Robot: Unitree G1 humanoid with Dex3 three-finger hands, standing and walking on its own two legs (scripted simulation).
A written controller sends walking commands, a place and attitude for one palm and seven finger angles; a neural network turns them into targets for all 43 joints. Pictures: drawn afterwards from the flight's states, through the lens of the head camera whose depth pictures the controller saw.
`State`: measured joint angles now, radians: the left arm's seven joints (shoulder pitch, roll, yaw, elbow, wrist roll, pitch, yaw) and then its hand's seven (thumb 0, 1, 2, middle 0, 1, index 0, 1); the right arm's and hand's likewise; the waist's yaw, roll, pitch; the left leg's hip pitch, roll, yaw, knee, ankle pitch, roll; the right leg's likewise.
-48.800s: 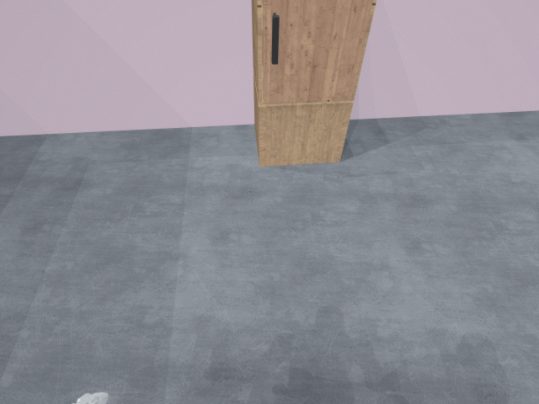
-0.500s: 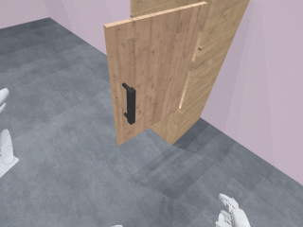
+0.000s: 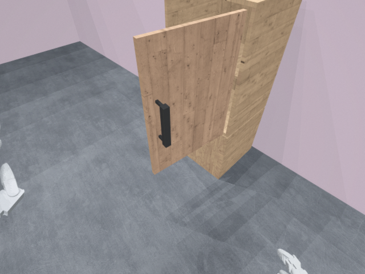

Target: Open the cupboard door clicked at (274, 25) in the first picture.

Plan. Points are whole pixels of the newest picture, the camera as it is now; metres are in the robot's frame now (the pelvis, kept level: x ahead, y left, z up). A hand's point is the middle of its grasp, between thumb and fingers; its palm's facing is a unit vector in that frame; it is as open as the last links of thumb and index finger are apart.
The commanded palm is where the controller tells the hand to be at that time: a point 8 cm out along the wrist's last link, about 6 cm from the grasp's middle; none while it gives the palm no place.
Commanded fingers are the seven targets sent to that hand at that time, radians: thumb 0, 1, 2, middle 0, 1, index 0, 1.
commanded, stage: let the arm hang, fingers relaxed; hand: left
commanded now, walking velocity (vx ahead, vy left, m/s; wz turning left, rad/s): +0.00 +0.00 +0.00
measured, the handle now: (162, 124) +0.60 +0.10 -0.04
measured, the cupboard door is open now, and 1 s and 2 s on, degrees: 82 82 82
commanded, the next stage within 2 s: look to check the result in 1.20 s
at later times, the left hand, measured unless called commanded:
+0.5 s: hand out of the picture -0.02 +0.19 -0.17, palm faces +0.06 -0.98 -0.20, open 7.0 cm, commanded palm none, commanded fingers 0.00 0.90 0.90 -0.20 -0.30 -0.20 -0.30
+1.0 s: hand out of the picture +0.01 +0.21 -0.15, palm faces +0.04 -0.96 -0.26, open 7.4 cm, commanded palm none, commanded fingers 0.00 0.90 0.90 -0.20 -0.30 -0.20 -0.30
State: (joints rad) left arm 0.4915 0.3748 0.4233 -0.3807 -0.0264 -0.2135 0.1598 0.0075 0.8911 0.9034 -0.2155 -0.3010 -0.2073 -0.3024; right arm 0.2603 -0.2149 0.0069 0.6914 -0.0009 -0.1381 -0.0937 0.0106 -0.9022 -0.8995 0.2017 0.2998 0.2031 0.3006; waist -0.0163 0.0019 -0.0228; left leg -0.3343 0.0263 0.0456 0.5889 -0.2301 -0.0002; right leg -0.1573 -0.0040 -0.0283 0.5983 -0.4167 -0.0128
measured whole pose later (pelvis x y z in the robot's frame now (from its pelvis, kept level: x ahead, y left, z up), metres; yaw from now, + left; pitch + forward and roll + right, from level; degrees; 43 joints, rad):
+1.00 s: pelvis -0.01 +0.01 +0.01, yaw +2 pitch -2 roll +0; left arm 0.21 0.21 0.01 1.13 0.01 -0.01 0.02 0.00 0.91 0.90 -0.20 -0.30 -0.20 -0.30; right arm 0.16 -0.21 -0.01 1.14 -0.02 0.02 -0.01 0.00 -0.91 -0.90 0.20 0.30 0.20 0.30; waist -0.01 0.03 0.05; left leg -0.25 0.01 0.02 0.40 -0.11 0.01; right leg -0.06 -0.01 -0.06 0.40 -0.30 0.00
